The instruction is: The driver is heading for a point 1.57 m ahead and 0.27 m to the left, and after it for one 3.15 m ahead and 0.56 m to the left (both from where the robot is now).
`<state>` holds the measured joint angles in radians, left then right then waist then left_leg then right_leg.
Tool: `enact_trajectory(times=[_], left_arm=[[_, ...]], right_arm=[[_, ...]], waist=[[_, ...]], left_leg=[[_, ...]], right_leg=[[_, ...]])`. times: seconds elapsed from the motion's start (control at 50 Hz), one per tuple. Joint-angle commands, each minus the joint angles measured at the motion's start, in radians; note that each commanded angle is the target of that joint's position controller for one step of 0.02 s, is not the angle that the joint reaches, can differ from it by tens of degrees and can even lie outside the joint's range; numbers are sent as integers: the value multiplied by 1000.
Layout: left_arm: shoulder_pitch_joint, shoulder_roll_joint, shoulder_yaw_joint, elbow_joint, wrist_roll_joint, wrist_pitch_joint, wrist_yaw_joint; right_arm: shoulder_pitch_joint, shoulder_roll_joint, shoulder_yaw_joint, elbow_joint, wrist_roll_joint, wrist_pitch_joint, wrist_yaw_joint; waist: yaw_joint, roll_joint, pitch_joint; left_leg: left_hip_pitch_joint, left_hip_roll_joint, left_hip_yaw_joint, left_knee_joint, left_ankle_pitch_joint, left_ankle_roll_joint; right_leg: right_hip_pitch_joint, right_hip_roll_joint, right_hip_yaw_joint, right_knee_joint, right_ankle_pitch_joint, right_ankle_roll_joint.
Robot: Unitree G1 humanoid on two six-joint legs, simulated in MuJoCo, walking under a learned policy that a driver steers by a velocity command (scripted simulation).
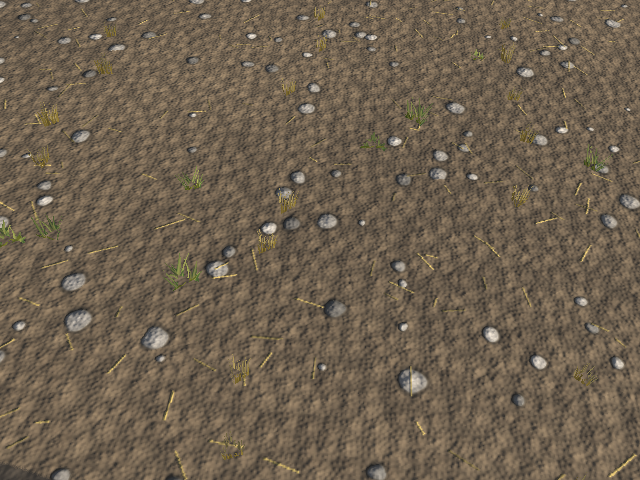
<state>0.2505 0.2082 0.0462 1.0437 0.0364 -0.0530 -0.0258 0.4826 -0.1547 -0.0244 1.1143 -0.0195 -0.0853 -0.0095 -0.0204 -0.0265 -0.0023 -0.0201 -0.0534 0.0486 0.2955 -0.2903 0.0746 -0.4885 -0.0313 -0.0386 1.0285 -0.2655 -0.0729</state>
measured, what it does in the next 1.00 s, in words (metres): walks ahead: right foot, then left foot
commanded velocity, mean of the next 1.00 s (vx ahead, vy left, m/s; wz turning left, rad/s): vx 0.33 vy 0.00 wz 0.18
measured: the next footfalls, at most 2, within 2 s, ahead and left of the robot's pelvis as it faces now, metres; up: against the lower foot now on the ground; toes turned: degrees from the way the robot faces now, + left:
right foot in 0.26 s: +0.31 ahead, -0.08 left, +0.00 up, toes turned -4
left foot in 0.74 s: +0.48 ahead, +0.06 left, +0.00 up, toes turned +8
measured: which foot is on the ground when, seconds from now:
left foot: down 0.00-0.24, up 0.26-0.72, down 0.74-1.00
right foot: up 0.00-0.24, down 0.26-0.76, up 0.78-1.00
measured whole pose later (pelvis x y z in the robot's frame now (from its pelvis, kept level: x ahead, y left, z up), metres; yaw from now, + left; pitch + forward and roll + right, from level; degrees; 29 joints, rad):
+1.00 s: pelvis +0.42 +0.00 +0.00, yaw +13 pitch +1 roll -1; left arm 0.14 0.22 0.06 0.90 0.04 -0.03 0.00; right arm 0.33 -0.21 -0.08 0.97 -0.01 -0.03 0.00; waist -0.03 -0.01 0.02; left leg -0.23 -0.12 -0.03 0.36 -0.14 0.13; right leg -0.52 -0.07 0.04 0.92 -0.26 0.02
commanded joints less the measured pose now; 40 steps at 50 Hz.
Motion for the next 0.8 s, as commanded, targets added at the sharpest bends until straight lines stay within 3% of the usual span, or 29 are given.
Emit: enact_trajectory(times=[0.02,0.1,0.16,0.2,0.22,0.24,0.26,0.28,0.3,0.32,0.34,0.38,0.4,0.44,0.48,0.52,0.58,0.64,0.7,0.72,0.74,0.76,0.78,0.8], left_arm=[[-79,25,5,-71,-1,0,-7],[-276,-3,-15,-156,-13,6,-8],[-293,19,-14,-180,-20,7,-1],[-173,61,5,-152,-22,0,13],[-37,85,20,-109,-24,-7,20],[112,106,35,-59,-17,-15,29],[254,185,58,-33,8,-20,37],[255,248,70,-41,21,-15,28],[158,203,65,-48,-21,-7,19],[46,140,47,-69,-30,-12,17],[1,86,33,-70,-25,-24,13],[18,23,9,-42,-23,-44,24],[50,16,3,-26,-22,-54,27],[94,37,-1,-6,-20,-68,29],[111,57,-6,0,-18,-65,31],[112,56,-14,-1,-20,-55,35],[158,57,-21,12,-22,-46,49],[167,72,-14,11,-20,-31,69],[161,93,1,4,-21,-13,86],[152,102,6,0,-22,-9,86],[151,113,12,-11,-21,-9,84],[160,89,9,-56,-18,-9,80],[160,50,9,-105,-27,-2,58],[119,80,14,-103,7,4,48]], right_arm=[[99,-84,-3,2,4,-19,-6],[103,-91,7,1,1,-21,-11],[97,-124,3,5,1,-26,-15],[67,-148,-4,2,2,-30,-17],[51,-160,-8,-1,2,-27,-18],[32,-167,-10,-7,7,-23,-16],[51,-125,0,-31,10,-20,-9],[177,-6,13,-40,36,-12,4],[69,-113,-13,-54,13,-7,3],[-41,-126,-20,-96,5,-10,8],[-83,-114,-21,-105,2,-13,10],[-44,-71,-20,-89,-17,9,13],[-26,-50,-19,-83,-18,21,13],[-39,-40,-21,-88,-17,38,12],[-100,-48,-22,-108,-14,49,12],[-178,-43,-15,-129,-4,52,12],[-271,-41,-4,-150,6,51,8],[-312,-68,-7,-175,-2,48,4],[-260,-85,-20,-171,-9,40,0],[-206,-84,-27,-157,-9,33,-2],[-138,-113,-42,-143,-11,27,-6],[-48,-216,-74,-141,-18,26,-12],[-52,-258,-90,-151,10,49,-2],[-95,-235,-86,-158,24,62,8]], waist=[[5,109,122],[-20,131,159],[-4,154,147],[61,149,74],[118,140,1],[184,123,-70],[214,26,-172],[125,-178,-269],[118,-34,-183],[81,-17,-26],[55,32,38],[-8,27,66],[-21,22,58],[-39,6,52],[-40,-27,49],[-29,-52,48],[13,-69,27],[24,-70,27],[7,-62,20],[-20,-39,-8],[-54,9,-52],[-65,163,-135],[-57,325,-195],[-29,144,-99]], left_leg=[[90,246,-190,-136,444,96],[14,213,-114,-144,578,95],[13,239,-93,-116,755,91],[56,251,-69,38,1017,72],[68,245,-57,192,1065,61],[-6,219,-38,386,957,47],[-187,167,-8,680,586,41],[-511,-26,-15,1071,-239,10],[-602,26,-118,1118,-158,33],[-631,78,-107,1068,-50,40],[-589,109,-103,1011,6,40],[-462,132,-93,932,7,13],[-424,127,-83,904,-11,-1],[-423,112,-54,837,-2,-21],[-450,103,-25,731,60,-31],[-433,91,5,585,130,-35],[-398,68,31,448,230,-26],[-404,57,38,395,190,-5],[-361,24,54,310,82,33],[-293,14,54,238,112,53],[-185,44,-13,179,250,89],[-13,242,-282,178,466,179],[129,430,-696,32,342,384],[18,417,-674,-34,-1,363]], right_leg=[[-265,-15,-29,-8,63,20],[-180,21,-90,-266,137,23],[-27,57,-118,-402,156,-19],[126,98,-113,-431,136,-59],[254,116,-104,-465,138,-80],[441,93,-79,-530,163,-98],[652,-122,163,-558,-36,-138],[838,-402,708,-696,-105,-301],[722,-348,744,-796,-276,-280],[560,-319,576,-827,-262,-242],[438,-276,470,-857,-119,-214],[298,-212,280,-853,290,-172],[280,-203,218,-836,492,-168],[278,-178,118,-807,771,-159],[295,-144,53,-791,882,-137],[300,-113,-9,-782,910,-102],[360,-124,-51,-760,902,-72],[431,-162,-56,-689,886,-80],[482,-190,-47,-528,928,-89],[475,-185,-59,-427,878,-77],[418,-156,-83,-274,702,-49],[235,-70,-137,31,260,-15],[-78,136,-61,286,-377,12],[-146,41,62,298,-343,14]])
Keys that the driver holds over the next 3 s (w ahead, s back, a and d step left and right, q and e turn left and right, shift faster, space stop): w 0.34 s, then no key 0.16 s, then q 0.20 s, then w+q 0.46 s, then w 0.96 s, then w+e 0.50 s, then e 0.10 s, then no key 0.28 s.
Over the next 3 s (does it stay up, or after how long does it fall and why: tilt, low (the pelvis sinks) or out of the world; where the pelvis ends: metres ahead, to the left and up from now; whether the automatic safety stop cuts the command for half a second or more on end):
stays up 1.34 0.27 -0.01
